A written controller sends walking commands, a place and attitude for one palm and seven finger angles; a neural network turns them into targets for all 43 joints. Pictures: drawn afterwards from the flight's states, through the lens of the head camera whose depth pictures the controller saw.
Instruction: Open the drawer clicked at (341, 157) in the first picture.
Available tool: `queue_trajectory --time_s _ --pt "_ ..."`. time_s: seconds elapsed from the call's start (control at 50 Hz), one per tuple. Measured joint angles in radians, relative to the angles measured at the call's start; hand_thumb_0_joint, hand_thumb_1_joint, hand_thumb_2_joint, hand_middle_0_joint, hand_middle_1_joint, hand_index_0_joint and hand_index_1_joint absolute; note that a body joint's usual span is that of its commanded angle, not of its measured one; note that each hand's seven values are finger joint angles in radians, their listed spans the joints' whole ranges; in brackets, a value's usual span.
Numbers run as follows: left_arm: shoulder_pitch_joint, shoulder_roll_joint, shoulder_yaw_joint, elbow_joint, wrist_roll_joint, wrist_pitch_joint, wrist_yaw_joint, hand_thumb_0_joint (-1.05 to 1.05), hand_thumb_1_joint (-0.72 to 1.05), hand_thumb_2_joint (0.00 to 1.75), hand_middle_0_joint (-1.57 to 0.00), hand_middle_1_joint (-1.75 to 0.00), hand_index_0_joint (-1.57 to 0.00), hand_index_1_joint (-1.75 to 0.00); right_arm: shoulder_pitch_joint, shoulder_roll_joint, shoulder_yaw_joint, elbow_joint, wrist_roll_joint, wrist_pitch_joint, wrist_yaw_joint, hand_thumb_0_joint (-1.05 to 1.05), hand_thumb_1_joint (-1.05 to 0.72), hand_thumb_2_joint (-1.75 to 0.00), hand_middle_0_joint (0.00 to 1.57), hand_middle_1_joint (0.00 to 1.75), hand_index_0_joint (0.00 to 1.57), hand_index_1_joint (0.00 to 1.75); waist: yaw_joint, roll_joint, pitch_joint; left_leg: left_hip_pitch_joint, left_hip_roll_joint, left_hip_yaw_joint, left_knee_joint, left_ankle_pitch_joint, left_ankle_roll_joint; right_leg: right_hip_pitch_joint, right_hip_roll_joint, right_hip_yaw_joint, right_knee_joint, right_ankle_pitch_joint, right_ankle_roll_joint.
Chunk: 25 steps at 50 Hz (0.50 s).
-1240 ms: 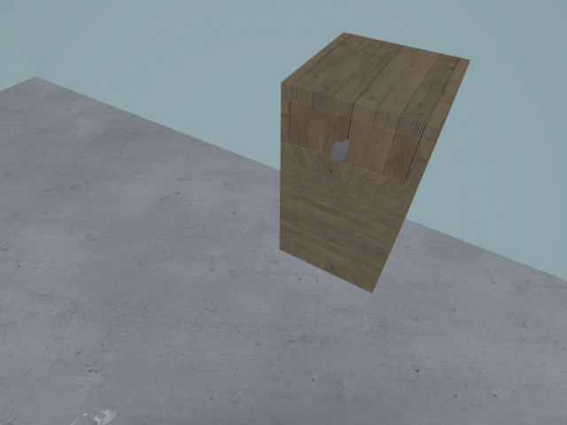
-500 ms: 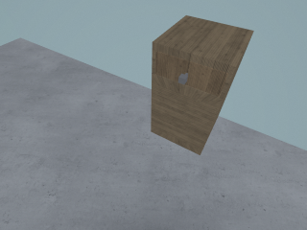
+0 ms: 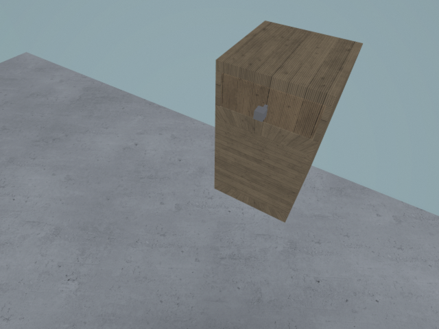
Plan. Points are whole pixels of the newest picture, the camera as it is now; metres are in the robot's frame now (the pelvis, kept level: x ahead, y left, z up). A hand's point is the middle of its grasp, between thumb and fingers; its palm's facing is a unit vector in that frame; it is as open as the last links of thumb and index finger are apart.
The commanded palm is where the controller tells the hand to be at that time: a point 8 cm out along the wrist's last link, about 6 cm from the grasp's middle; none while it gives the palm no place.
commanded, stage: look at it before walking up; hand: left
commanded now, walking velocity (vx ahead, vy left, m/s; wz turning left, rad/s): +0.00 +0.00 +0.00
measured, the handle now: (262, 111) +0.84 -0.11 -0.11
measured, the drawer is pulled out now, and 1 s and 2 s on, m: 0.00 0.00 0.00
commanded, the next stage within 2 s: turn to face it in 0.20 s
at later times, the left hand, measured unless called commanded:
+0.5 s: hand out of the picture +0.08 +0.23 -0.17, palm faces -0.07 -0.95 -0.31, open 7.4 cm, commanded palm none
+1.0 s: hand out of the picture +0.06 +0.14 -0.16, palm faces -0.22 -0.94 -0.24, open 7.4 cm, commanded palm none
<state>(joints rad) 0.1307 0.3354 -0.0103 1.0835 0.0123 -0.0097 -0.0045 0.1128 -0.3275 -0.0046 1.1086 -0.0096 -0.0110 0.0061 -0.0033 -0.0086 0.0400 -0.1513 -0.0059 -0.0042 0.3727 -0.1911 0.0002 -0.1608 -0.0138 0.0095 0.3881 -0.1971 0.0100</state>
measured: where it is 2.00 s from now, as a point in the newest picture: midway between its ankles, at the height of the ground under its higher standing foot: outside the picture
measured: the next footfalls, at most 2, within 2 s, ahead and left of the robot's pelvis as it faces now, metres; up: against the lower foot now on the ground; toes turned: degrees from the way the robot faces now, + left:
left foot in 1.26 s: +0.04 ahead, +0.10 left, +0.00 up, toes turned -22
right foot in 1.72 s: -0.02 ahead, -0.13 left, +0.00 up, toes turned -34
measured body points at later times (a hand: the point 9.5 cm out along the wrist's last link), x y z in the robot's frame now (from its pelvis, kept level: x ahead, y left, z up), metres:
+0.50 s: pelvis +0.01 +0.00 -0.01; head +0.02 +0.00 +0.44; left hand +0.09 +0.28 -0.14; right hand +0.08 -0.29 -0.14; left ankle +0.01 +0.12 -0.75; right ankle +0.01 -0.13 -0.75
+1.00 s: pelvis -0.02 -0.04 +0.00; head +0.00 -0.07 +0.45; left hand +0.07 +0.19 -0.14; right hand -0.02 -0.31 -0.16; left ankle +0.00 +0.13 -0.67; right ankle +0.00 -0.11 -0.75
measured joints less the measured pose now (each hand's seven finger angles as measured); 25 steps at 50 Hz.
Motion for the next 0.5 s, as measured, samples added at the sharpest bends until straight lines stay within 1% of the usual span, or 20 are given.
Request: queue_trajectory --time_s 0.34,0.42,0.5 --pt "0.002 0.002 0.001 0.006 -0.001 0.0 0.001 0.0 0.91 0.9 -0.2 -0.3 -0.2 -0.3 -0.005 -0.001 0.003 0.005 0.001 0.0 -0.003 0.0 -0.91 -0.9 0.21 0.3 0.2 0.3 0.003 0.002 0.002 0.022 0.002 0.002 -0.015 -0.008 -0.002 0.019 0.002 0.002 -0.011 -0.009 -0.002" --pt "0.01 -0.004 0.011 -0.009 -0.002 0.017 0.007 0.0 0.91 0.9 -0.2 -0.3 -0.2 -0.3 -0.011 0.009 -0.003 -0.012 -0.002 0.006 -0.014 0.0 -0.91 -0.9 0.21 0.3 0.2 0.3 0.014 0.003 0.002 0.011 0.01 0.024 0.01 -0.023 -0.005 -0.005 0.01 0.024 0.019 -0.017 -0.002" --pt "0.031 -0.024 0.021 -0.039 0.0 0.044 0.006 0.0 0.91 0.9 -0.2 -0.3 -0.2 -0.3 -0.009 0.041 -0.011 -0.056 -0.002 0.019 -0.023 0.0 -0.91 -0.9 0.21 0.3 0.2 0.3 0.018 -0.004 0.013 -0.018 0.021 0.064 0.063 -0.053 -0.007 -0.06 0.023 0.063 0.096 -0.042 -0.004"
